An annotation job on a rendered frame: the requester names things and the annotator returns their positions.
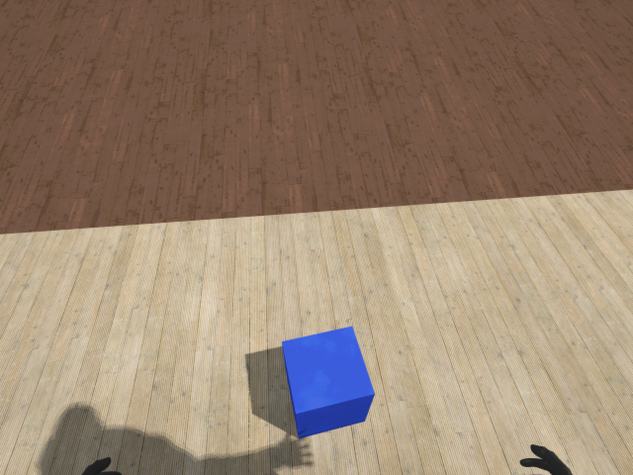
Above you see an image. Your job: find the carton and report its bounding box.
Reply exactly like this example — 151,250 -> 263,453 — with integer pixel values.
282,327 -> 375,438

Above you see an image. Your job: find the right robot hand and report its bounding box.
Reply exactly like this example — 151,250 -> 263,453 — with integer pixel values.
519,444 -> 573,475

